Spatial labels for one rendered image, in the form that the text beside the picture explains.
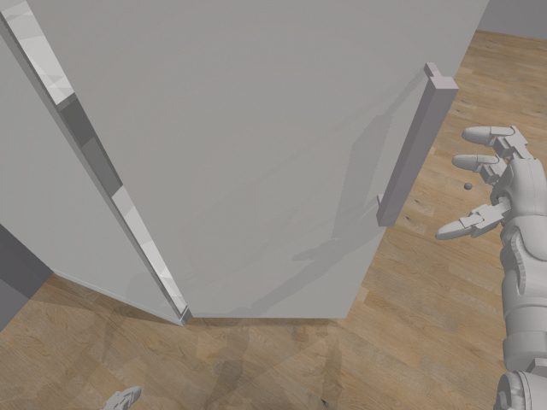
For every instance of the handle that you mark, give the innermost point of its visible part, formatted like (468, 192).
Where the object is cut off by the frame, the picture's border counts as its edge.
(435, 103)

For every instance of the fridge door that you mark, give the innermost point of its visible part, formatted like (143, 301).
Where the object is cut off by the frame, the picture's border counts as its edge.
(253, 136)

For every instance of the right robot upper arm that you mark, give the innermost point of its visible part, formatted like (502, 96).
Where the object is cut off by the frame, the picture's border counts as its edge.
(520, 390)

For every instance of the robot left hand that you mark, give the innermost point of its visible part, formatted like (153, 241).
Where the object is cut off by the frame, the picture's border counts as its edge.
(123, 400)

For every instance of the robot right forearm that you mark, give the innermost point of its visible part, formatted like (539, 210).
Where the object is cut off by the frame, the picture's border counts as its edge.
(524, 293)

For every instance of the robot right hand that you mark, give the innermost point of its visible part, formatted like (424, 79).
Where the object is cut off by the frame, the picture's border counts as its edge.
(522, 182)

